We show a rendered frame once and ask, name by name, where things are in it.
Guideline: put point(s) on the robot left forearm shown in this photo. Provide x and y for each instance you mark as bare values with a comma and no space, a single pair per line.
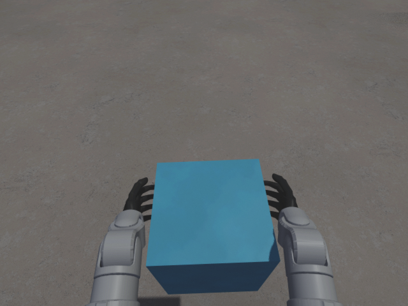
118,266

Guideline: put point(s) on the left robot hand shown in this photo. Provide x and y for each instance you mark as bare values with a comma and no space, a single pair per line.
135,199

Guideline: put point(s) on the right robot hand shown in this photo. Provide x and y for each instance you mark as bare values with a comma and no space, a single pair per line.
284,195

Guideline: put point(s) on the robot right forearm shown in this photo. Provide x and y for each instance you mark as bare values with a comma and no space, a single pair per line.
307,261

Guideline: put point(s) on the carton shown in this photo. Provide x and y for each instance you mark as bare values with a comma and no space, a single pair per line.
211,230

